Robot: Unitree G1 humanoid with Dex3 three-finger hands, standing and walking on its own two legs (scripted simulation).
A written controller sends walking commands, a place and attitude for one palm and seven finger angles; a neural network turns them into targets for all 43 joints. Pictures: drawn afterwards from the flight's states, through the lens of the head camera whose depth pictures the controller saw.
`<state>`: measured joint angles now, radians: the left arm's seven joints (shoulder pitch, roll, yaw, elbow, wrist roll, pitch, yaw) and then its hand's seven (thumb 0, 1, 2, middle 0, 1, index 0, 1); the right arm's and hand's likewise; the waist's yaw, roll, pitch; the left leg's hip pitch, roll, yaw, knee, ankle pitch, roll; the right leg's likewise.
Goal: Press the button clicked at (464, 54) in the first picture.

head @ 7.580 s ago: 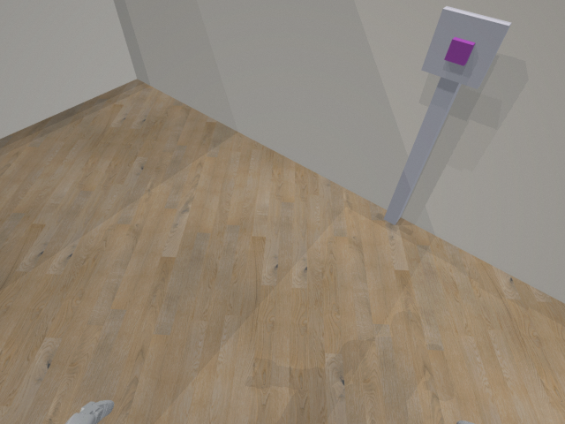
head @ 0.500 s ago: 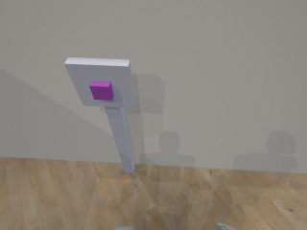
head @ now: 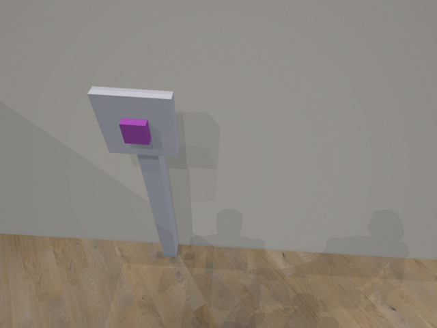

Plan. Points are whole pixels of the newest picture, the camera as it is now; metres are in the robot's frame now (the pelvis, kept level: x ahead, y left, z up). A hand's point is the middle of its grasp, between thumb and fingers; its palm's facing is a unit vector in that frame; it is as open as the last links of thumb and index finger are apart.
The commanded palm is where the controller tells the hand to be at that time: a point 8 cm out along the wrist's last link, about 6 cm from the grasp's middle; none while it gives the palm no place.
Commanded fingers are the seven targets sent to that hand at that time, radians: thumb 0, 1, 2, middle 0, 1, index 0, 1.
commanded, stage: come to a stop and stand still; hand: left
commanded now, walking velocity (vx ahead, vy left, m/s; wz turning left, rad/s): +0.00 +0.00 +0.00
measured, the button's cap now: (136, 130) +0.52 +0.22 +0.05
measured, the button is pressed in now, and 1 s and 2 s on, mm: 0 0 0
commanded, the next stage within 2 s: look again from close up in 0.08 s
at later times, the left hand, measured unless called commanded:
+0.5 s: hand out of the picture +0.04 +0.24 -0.16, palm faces -0.02 -0.96 -0.26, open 7.4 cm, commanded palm none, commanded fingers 0.00 0.90 0.90 -0.20 -0.30 -0.20 -0.30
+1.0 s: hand (98, 258) +0.23 +0.23 +0.01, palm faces +0.19 -0.98 -0.08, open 6.7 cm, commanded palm +0.13 +0.28 -0.05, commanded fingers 0.00 0.90 0.90 -0.56 -0.69 -0.56 -0.69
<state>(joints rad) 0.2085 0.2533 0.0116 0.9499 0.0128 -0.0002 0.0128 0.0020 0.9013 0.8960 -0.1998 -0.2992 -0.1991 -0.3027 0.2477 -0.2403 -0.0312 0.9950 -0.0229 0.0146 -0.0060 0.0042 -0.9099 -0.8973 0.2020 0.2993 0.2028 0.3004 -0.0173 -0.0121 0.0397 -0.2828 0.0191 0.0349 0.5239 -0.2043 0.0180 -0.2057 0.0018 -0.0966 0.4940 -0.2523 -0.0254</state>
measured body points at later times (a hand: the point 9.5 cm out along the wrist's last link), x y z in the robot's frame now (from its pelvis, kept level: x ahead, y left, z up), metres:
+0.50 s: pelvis +0.01 +0.02 +0.01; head +0.01 +0.03 +0.46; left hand +0.04 +0.29 -0.14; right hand +0.07 -0.25 -0.13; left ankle +0.05 +0.11 -0.74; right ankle +0.01 -0.10 -0.74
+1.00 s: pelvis +0.02 +0.02 -0.02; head +0.03 +0.01 +0.43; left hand +0.21 +0.28 +0.02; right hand +0.16 -0.22 -0.11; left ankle +0.05 +0.11 -0.74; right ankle +0.02 -0.10 -0.74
